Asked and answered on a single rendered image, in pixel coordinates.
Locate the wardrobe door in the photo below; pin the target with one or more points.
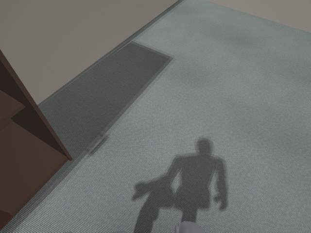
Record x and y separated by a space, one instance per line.
4 217

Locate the robot right thigh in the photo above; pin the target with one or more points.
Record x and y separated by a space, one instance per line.
188 227

